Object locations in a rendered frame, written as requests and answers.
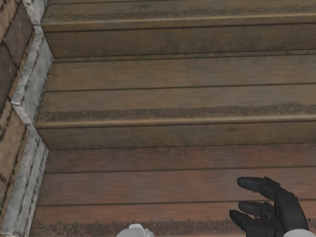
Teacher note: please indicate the left robot shin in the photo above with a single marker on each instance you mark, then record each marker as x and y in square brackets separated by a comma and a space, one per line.
[136, 225]

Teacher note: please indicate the left robot thigh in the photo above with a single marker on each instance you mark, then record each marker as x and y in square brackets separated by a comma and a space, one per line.
[135, 232]

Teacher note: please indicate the right robot hand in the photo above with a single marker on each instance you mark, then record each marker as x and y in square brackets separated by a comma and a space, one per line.
[275, 220]

